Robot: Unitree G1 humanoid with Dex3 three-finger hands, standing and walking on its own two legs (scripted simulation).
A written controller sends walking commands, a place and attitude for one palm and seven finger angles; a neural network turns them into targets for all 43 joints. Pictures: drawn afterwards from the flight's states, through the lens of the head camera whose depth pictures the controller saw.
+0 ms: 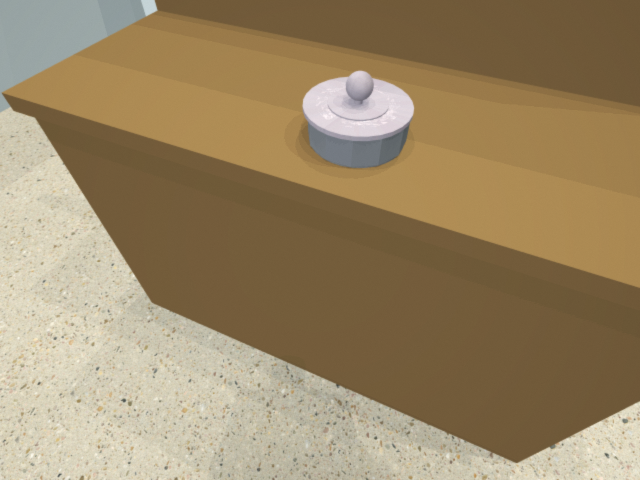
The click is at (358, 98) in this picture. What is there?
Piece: lid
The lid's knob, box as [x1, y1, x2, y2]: [346, 71, 373, 100]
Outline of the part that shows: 356,71 348,77 346,81 346,91 349,96 353,99 362,100 371,93 373,82 371,77 366,72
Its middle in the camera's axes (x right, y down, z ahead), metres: +0.06 -0.24 +0.60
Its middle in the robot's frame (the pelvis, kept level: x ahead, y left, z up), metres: +0.64 -0.02 +0.17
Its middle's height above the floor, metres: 0.94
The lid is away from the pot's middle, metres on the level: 0.00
